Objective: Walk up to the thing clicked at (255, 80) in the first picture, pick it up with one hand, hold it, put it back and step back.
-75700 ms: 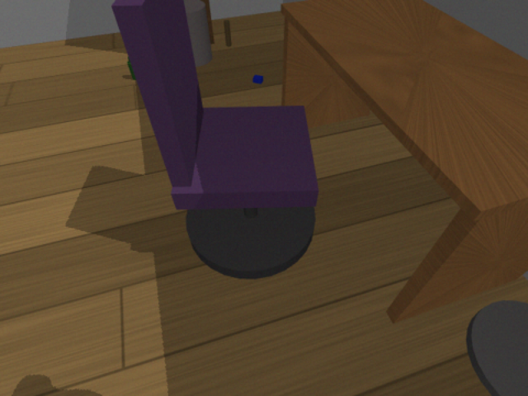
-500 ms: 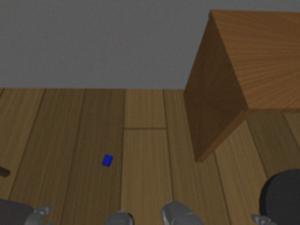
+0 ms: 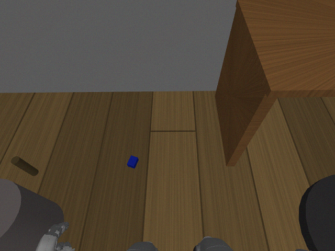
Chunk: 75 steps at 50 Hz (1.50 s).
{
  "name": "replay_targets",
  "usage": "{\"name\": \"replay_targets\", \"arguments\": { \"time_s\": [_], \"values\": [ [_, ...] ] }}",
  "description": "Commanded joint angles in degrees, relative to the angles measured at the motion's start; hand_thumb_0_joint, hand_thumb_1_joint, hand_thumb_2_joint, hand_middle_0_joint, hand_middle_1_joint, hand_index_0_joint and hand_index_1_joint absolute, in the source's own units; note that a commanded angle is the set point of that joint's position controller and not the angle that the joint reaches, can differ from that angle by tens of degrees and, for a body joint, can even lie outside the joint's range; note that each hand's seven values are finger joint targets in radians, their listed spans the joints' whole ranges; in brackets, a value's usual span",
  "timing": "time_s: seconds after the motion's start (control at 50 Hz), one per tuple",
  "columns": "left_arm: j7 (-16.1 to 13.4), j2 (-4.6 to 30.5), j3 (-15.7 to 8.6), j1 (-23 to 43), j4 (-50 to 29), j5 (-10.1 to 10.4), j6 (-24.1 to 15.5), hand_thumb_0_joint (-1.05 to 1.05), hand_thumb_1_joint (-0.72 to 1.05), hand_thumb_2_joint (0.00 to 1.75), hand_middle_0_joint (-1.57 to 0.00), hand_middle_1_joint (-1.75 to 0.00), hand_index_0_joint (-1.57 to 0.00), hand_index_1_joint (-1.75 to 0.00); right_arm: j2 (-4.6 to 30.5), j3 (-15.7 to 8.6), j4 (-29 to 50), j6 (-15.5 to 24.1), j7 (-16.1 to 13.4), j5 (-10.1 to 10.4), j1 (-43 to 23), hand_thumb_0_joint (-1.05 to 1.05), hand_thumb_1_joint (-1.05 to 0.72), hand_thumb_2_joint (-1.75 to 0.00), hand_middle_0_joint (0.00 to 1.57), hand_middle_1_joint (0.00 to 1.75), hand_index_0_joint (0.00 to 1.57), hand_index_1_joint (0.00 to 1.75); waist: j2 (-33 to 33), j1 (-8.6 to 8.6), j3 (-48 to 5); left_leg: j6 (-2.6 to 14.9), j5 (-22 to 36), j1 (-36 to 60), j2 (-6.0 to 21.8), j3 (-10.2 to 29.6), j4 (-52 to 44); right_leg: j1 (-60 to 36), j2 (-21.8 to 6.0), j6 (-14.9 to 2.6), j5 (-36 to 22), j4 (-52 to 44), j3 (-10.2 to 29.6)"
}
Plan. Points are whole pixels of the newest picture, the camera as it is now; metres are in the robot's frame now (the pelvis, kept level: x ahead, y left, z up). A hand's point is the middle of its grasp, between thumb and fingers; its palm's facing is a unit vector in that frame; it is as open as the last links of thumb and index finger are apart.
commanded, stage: step back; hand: left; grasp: from above
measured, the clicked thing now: (132, 161) +0.65 +0.25 -0.74
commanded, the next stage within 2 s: none
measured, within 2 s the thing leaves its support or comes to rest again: neither
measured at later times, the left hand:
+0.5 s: hand out of the picture -0.07 +0.23 -0.14, palm faces -0.04 -0.91 -0.42, open 7.4 cm
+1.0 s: hand out of the picture -0.24 +0.26 -0.14, palm faces +0.06 -0.92 -0.40, open 7.4 cm
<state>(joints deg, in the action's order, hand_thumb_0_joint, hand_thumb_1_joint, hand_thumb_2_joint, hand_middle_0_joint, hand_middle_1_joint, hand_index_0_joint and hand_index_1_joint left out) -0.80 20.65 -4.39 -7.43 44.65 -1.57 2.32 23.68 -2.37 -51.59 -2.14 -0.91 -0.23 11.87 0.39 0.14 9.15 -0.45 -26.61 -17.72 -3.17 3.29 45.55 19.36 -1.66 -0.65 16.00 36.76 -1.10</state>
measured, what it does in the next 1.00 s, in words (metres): walks backwards: left foot, then right foot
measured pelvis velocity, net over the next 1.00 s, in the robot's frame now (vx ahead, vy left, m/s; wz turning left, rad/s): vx -0.33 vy -0.02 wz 0.03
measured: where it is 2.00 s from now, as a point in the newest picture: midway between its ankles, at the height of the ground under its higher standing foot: outside the picture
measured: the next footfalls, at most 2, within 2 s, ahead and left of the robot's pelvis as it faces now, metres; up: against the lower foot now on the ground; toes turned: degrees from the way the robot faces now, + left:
left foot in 0.04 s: +0.01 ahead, +0.12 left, +0.00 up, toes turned -2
right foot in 0.38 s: -0.12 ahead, -0.14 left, +0.00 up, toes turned +0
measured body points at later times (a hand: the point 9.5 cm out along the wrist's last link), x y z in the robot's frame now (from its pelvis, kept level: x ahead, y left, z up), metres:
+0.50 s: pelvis -0.16 -0.04 +0.00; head -0.11 -0.06 +0.44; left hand -0.07 +0.28 -0.11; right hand -0.04 -0.35 -0.13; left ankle -0.09 +0.11 -0.68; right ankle -0.16 -0.14 -0.73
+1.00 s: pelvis -0.33 -0.02 +0.00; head -0.29 -0.01 +0.45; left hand -0.25 +0.31 -0.12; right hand -0.23 -0.33 -0.11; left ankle -0.29 +0.09 -0.72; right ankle -0.34 -0.15 -0.64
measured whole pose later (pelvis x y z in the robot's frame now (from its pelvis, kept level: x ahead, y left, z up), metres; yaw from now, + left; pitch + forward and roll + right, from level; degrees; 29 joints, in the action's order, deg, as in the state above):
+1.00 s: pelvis -0.33 -0.02 +0.00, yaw +2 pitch -3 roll -1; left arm -1.2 22.8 -4.9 -9.1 49.1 -0.4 3.5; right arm 20.9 -1.9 -50.4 -3.2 0.3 -2.4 9.0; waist -0.9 -0.5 8.6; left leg 1.6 -14.4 -17.7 0.3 0.2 34.6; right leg 27.0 5.5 0.7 28.7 67.7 6.2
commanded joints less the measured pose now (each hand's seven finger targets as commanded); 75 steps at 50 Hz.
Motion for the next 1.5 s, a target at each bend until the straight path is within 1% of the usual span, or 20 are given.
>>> {"name": "replay_targets", "arguments": {
  "time_s": [0.0, 0.06, 0.12, 0.34, 0.38, 0.42, 0.48, 0.62, 0.74, 0.8, 0.82, 0.9, 1.02, 1.08, 1.16, 1.2, 1.28, 1.38, 1.44, 1.48],
  "values": [
    [-0.4, 13.5, -2.8, -1.2, -4.7, 0.7, 0.1, 0.00, 0.90, 0.90, -0.20, -0.30, -0.20, -0.30, 9.7, -3.8, 3.6, 2.4, -0.5, -1.3, 3.2, 0.00, -0.90, -0.90, 0.20, 0.30, 0.20, 0.30, -7.2, -0.43, -12.6, 1.69, 19.1, 6.0, 3.2, -0.5, -22.9, -8.6, -8.5, -5.94, -20.4, 0.2, 11.1],
    [-1.1, 12.9, -3.5, 4.9, -5.7, 0.4, 0.1, 0.00, 0.90, 0.90, -0.20, -0.30, -0.20, -0.30, 19.3, -6.0, 5.6, 2.6, 0.0, -1.9, 0.7, 0.00, -0.90, -0.90, 0.20, 0.30, 0.20, 0.30, 11.9, 3.58, -11.4, 18.00, 36.8, 2.7, 25.8, 28.3, -25.4, 4.1, 6.0, -0.16, 21.6, 25.5, 8.5],
    [-1.0, 11.8, -3.3, -0.3, -3.0, 1.6, 0.2, 0.00, 0.90, 0.90, -0.20, -0.30, -0.20, -0.30, 13.5, -4.0, 6.2, 2.6, -0.9, -1.6, -4.2, 0.00, -0.90, -0.90, 0.20, 0.30, 0.20, 0.30, 5.3, -1.27, -9.6, 13.71, 42.6, 5.3, 18.7, 12.8, -20.5, 8.7, 7.3, -0.89, 15.8, 35.3, 12.1],
    [-0.1, 10.5, -3.4, -9.2, 1.6, 0.3, -1.5, 0.00, 0.90, 0.90, -0.20, -0.30, -0.20, -0.30, 14.4, -4.5, 9.0, 0.5, -0.4, -1.0, -5.6, 0.00, -0.90, -0.90, 0.20, 0.30, 0.20, 0.30, 10.9, -1.91, -15.6, 10.51, 30.9, 6.1, 15.5, 7.8, -12.6, -8.3, 3.6, -0.05, 0.0, -9.6, 0.7],
    [-0.1, 15.3, -4.6, -9.6, 1.7, -1.2, -2.2, 0.00, 0.90, 0.90, -0.20, -0.30, -0.20, -0.30, 10.0, -3.3, 9.2, 0.1, -0.2, -0.1, -5.0, 0.00, -0.90, -0.90, 0.20, 0.30, 0.20, 0.30, -0.4, -1.65, -12.8, 3.97, 12.3, -10.7, 7.1, 6.4, -3.7, -14.7, -5.6, -3.20, 1.0, -14.9, 16.8],
    [-0.1, 23.4, -6.1, -2.8, -2.0, -1.2, -2.0, 0.00, 0.90, 0.90, -0.20, -0.30, -0.20, -0.30, 11.0, -4.2, 9.8, -0.3, -1.5, -0.2, -8.4, 0.00, -0.90, -0.90, 0.20, 0.30, 0.20, 0.30, -15.6, -3.63, -5.8, 0.06, -9.0, -11.0, -1.0, 7.8, 21.0, 5.8, -23.3, -16.93, -3.8, -21.4, 37.1],
    [-0.9, 15.3, -4.2, 4.7, -3.2, -0.9, -2.2, 0.00, 0.90, 0.90, -0.20, -0.30, -0.20, -0.30, 10.1, -3.5, 5.9, 0.1, -1.2, 0.7, -1.3, 0.00, -0.90, -0.90, 0.20, 0.30, 0.20, 0.30, -7.1, 1.84, -6.1, 0.13, 0.0, -11.6, -4.3, 7.6, 24.4, -0.1, -11.7, -9.20, -18.6, -12.3, 15.2],
    [-1.9, 14.8, -4.2, -3.6, -3.2, -0.8, -1.5, 0.00, 0.90, 0.90, -0.20, -0.30, -0.20, -0.30, 9.4, -3.1, 6.7, 0.3, -1.3, -1.0, -2.7, 0.00, -0.90, -0.90, 0.20, 0.30, 0.20, 0.30, -10.4, -4.07, -9.6, -1.60, -5.1, -12.4, -0.9, 3.6, 11.4, -14.3, -15.0, -12.40, -22.9, -9.6, 16.8],
    [-1.5, 16.2, -3.4, 0.5, -4.0, 0.4, -0.2, 0.00, 0.90, 0.90, -0.20, -0.30, -0.20, -0.30, 9.1, -3.9, 2.8, 0.2, 0.0, -1.2, 6.5, 0.00, -0.90, -0.90, 0.20, 0.30, 0.20, 0.30, -10.4, 0.60, -14.9, 1.68, 7.7, 5.8, 0.8, -4.3, -18.0, -7.6, -12.1, -7.30, -14.1, -4.6, 12.5],
    [-2.0, 14.0, -3.0, 3.6, -4.5, 0.9, -0.2, 0.00, 0.90, 0.90, -0.20, -0.30, -0.20, -0.30, 20.1, -6.1, 5.4, -0.3, 1.0, -2.3, -0.1, 0.00, -0.90, -0.90, 0.20, 0.30, 0.20, 0.30, 15.9, 2.98, -9.9, 16.80, 12.2, -1.7, 25.4, 27.4, -30.6, 8.0, 4.8, 0.39, 21.9, 22.2, 1.3],
    [-2.2, 14.8, -3.7, 5.5, -3.6, -0.2, 0.0, 0.00, 0.90, 0.90, -0.20, -0.30, -0.20, -0.30, 19.3, -6.3, 6.0, 0.3, 0.9, -2.8, -2.3, 0.00, -0.90, -0.90, 0.20, 0.30, 0.20, 0.30, 11.5, 2.90, -6.9, 18.35, 14.1, -7.8, 26.1, 28.3, -30.8, 5.5, 5.5, 0.12, 21.6, 31.7, 9.3],
    [-1.5, 13.4, -3.7, -4.7, 1.2, 1.2, 0.3, 0.00, 0.90, 0.90, -0.20, -0.30, -0.20, -0.30, 12.5, -3.6, 7.2, 0.9, -0.3, -2.4, -9.7, 0.00, -0.90, -0.90, 0.20, 0.30, 0.20, 0.30, 5.9, -4.03, -5.8, 13.20, 25.5, -2.3, 17.5, 10.7, -23.2, 8.1, 6.6, 0.26, 12.0, 38.1, 10.5],
    [-0.4, 11.8, -2.3, -2.8, 1.0, 0.3, -1.7, 0.00, 0.90, 0.90, -0.20, -0.30, -0.20, -0.30, 12.6, -4.4, 5.9, 0.5, 0.0, -2.3, -2.6, 0.00, -0.90, -0.90, 0.20, 0.30, 0.20, 0.30, 9.5, 1.53, -12.2, 13.35, 19.4, 12.9, 17.0, 9.8, -19.9, 3.8, 2.9, 1.87, 14.1, 7.5, 3.5],
    [-0.3, 11.3, -2.0, -9.4, 5.9, -0.1, -2.9, 0.00, 0.90, 0.90, -0.20, -0.30, -0.20, -0.30, 13.9, -4.4, 6.1, -0.7, 0.4, -1.6, -5.4, 0.00, -0.90, -0.90, 0.20, 0.30, 0.20, 0.30, 9.3, -1.36, -12.7, 10.70, 12.4, 5.4, 15.9, 7.5, -17.0, -8.6, 4.3, -0.25, 4.1, -12.8, -0.7],
    [-0.6, 23.0, -4.9, -1.8, 3.3, -1.6, -3.8, 0.00, 0.90, 0.90, -0.20, -0.30, -0.20, -0.30, 10.5, -4.1, 6.6, -0.5, -0.2, -1.1, -9.8, 0.00, -0.90, -0.90, 0.20, 0.30, 0.20, 0.30, -12.3, -3.56, -3.1, 0.16, -5.5, -7.1, 3.3, 8.4, 11.9, 8.5, -22.1, -15.28, 17.8, -23.5, 37.1],
    [-0.9, 16.8, -3.3, 0.7, 3.1, -0.7, -4.5, 0.00, 0.90, 0.90, -0.20, -0.30, -0.20, -0.30, 9.8, -3.6, 3.8, 0.3, 0.2, -0.2, -6.5, 0.00, -0.90, -0.90, 0.20, 0.30, 0.20, 0.30, -2.3, -0.63, -3.6, 0.40, 0.5, -9.1, -0.1, 8.1, 13.6, 0.9, -13.2, -10.42, -0.8, -15.3, 20.7],
    [-0.5, 16.8, -3.7, -2.3, 3.9, -1.3, -4.6, 0.00, 0.90, 0.90, -0.20, -0.30, -0.20, -0.30, 9.3, -3.2, 2.6, 1.2, 0.7, -1.1, -5.0, 0.00, -0.90, -0.90, 0.20, 0.30, 0.20, 0.30, -8.7, -2.84, -6.0, -1.07, 0.3, -9.4, 0.9, 3.1, 7.0, -5.5, -10.5, -8.91, 9.0, -15.1, 16.6],
    [0.4, 16.6, -2.8, -0.8, 4.3, -0.9, -3.4, 0.00, 0.90, 0.90, -0.20, -0.30, -0.20, -0.30, 7.8, -3.8, -0.4, 3.1, 1.4, -1.4, -1.5, 0.00, -0.90, -0.90, 0.20, 0.30, 0.20, 0.30, -9.7, -1.17, -5.7, 0.57, 4.2, 6.8, 0.9, -3.9, -19.9, -0.2, -10.0, -7.55, 16.0, -13.7, 13.8],
    [0.6, 11.4, -0.9, 0.6, 4.5, 0.6, -3.2, 0.00, 0.90, 0.90, -0.20, -0.30, -0.20, -0.30, 15.8, -5.3, -1.3, 4.3, 1.0, -2.3, 0.7, 0.00, -0.90, -0.90, 0.20, 0.30, 0.20, 0.30, 9.1, 1.27, -8.0, 10.65, -18.1, 9.8, 20.0, 29.2, -33.2, 10.9, 1.5, -0.56, 15.9, 6.9, 0.5],
    [0.8, 14.0, -1.8, 1.6, 4.9, 0.2, -3.7, 0.00, 0.90, 0.90, -0.20, -0.30, -0.20, -0.30, 13.9, -4.9, -0.4, 5.0, 1.0, -2.2, -2.1, 0.00, -0.90, -0.90, 0.20, 0.30, 0.20, 0.30, 2.8, 0.31, -4.5, 13.02, -10.2, 4.4, 19.9, 25.8, -32.1, 7.2, -1.1, -0.81, 14.3, 12.7, 5.5]
  ]
}}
